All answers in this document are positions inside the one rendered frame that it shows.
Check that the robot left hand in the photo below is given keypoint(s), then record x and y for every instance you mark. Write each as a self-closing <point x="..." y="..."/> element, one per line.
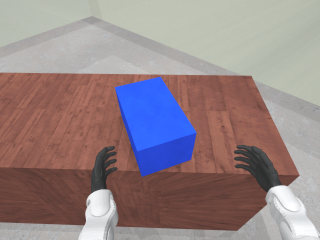
<point x="99" y="172"/>

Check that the right robot forearm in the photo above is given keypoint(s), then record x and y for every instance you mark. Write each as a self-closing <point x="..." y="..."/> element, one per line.
<point x="290" y="214"/>

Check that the robot right hand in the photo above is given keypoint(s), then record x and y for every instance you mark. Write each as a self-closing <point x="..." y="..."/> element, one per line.
<point x="260" y="166"/>

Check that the pedestal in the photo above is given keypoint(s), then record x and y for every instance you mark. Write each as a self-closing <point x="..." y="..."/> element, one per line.
<point x="53" y="125"/>

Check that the left robot forearm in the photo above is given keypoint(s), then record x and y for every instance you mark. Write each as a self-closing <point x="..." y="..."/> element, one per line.
<point x="101" y="216"/>

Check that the carton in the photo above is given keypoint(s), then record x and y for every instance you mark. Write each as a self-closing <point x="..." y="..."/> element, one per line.
<point x="160" y="134"/>

